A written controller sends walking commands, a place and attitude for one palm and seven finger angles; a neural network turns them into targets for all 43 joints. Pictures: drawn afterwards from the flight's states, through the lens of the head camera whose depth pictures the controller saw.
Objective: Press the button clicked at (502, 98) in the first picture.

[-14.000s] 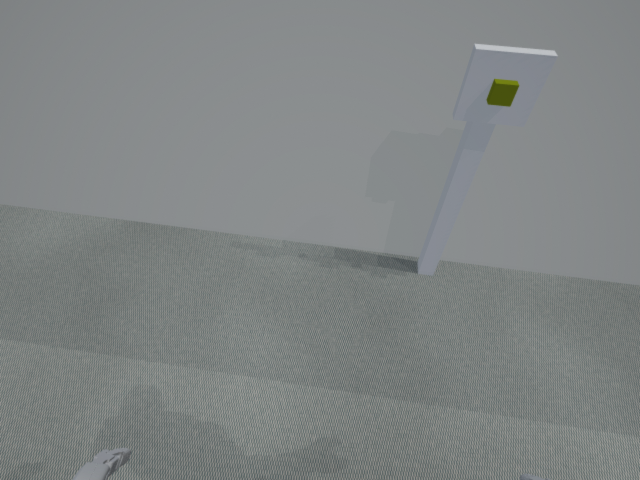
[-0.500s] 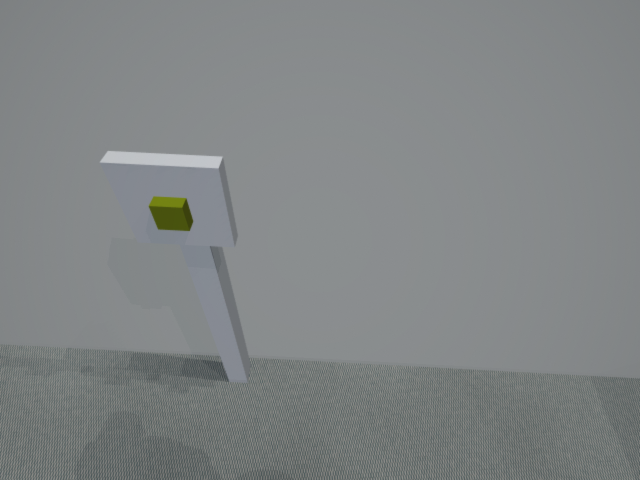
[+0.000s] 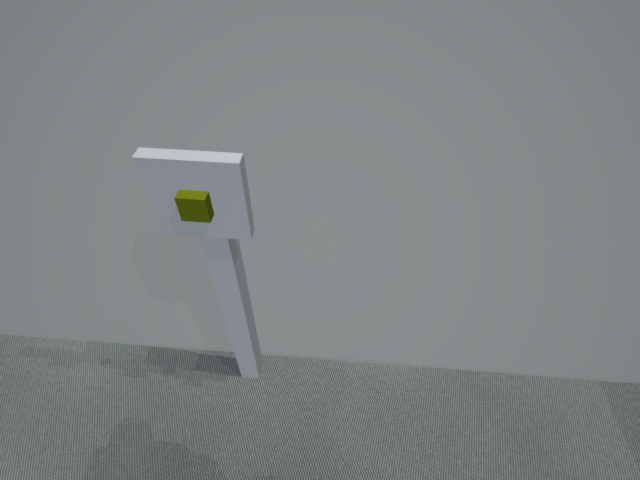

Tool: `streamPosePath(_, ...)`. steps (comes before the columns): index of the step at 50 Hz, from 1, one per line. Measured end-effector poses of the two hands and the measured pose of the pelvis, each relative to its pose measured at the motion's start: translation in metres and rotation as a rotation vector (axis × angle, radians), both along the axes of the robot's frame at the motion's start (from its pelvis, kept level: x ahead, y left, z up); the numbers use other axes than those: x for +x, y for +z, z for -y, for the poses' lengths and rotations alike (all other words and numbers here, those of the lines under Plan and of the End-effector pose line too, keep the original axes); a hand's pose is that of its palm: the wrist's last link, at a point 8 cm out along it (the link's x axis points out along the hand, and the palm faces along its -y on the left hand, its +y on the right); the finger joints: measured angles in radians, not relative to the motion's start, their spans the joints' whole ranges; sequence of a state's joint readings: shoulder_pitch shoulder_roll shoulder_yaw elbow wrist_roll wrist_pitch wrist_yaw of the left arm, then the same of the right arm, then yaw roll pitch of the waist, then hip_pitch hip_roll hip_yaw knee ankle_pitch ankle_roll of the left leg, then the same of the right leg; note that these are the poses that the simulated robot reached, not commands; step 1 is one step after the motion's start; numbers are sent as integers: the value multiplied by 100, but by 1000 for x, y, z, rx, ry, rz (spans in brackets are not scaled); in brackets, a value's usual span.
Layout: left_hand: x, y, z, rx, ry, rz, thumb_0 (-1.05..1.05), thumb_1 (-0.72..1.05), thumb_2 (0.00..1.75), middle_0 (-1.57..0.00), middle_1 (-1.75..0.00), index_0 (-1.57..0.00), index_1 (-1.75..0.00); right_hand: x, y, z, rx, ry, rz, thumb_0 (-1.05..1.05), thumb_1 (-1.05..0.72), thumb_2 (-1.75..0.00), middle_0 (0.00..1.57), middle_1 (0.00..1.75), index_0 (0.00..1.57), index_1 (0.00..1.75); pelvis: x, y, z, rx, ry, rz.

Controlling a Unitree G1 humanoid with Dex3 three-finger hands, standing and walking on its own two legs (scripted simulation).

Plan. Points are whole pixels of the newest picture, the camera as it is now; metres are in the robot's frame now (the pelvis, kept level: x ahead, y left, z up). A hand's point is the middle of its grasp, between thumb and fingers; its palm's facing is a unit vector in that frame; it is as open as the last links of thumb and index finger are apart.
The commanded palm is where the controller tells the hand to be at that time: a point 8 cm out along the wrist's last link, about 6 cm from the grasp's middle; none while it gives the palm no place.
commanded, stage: look again from close up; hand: left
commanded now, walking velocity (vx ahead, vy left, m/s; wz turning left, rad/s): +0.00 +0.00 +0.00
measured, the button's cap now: (195, 205) +0.55 +0.26 +0.02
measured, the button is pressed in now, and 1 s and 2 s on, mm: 0 0 0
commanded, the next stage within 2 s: raise the hand and make a fist in 0.54 s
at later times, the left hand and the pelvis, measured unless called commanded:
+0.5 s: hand out of the picture +0.09 +0.24 -0.17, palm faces -0.04 -0.96 -0.26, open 7.4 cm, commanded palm none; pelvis +0.03 +0.02 +0.00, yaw -1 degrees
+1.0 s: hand (171, 435) +0.19 +0.21 -0.07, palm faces -0.03 -1.00 -0.03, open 5.9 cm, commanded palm +0.16 +0.28 -0.05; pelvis +0.01 +0.00 -0.07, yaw +0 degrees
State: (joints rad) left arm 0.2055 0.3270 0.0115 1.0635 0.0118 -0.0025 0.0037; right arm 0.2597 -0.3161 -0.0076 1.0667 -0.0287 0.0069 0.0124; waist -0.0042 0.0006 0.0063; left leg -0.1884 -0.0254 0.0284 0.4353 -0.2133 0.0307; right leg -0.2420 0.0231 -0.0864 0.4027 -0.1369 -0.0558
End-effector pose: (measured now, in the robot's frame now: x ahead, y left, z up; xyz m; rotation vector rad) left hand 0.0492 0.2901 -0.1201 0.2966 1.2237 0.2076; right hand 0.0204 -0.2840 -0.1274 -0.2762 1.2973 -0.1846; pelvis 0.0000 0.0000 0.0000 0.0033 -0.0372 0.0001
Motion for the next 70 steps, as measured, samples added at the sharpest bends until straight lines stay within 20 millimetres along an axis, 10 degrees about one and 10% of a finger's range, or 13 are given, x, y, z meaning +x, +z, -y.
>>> streamPosePath(11, -3, -13, 12, -59, -4, -62, 0, 90, 90, -20, -30, -21, -30, -3, -1, -21, 18, -24, -50, 1, -90, -90, 20, 30, 20, 30, 12, 1, -10, -2, -8, -9)
streamPosePath(33, 54, -8, -6, -44, -31, 19, 0, 90, 90, -20, -30, -21, -30, 92, 13, -34, -11, 22, 123, 1, -90, -90, 20, 30, 21, 30, 37, 3, -27, -8, -18, -3)
streamPosePath(43, 157, 126, -1, -122, -26, 1074, 1, 90, 90, -30, -41, -31, -41, 159, 29, -61, 74, 111, 619, 1, -90, -90, 20, 30, 20, 30, 27, -21, -20, 13, 7, -105)
streamPosePath(53, 110, 38, 21, -294, -183, 1073, 1, 90, 90, -55, -68, -55, -68, 205, -3, -47, 42, 251, 754, 1, -90, -90, 20, 30, 21, 31, 12, -92, 5, -2, 1, -286)
streamPosePath(61, 132, 86, 16, -184, -207, 1248, 2, 90, 90, -76, -91, -77, -91, 205, -36, -51, 69, 220, 670, 1, -90, -90, 20, 30, 20, 30, 19, -100, 11, -44, 29, -306)
streamPosePath(70, 156, 87, 22, -295, -224, 1058, 1, 90, 90, -101, -118, -101, -118, 177, -29, -47, 89, 83, 637, 2, -90, -90, 20, 30, 21, 30, 25, -82, 9, -20, 7, -310)
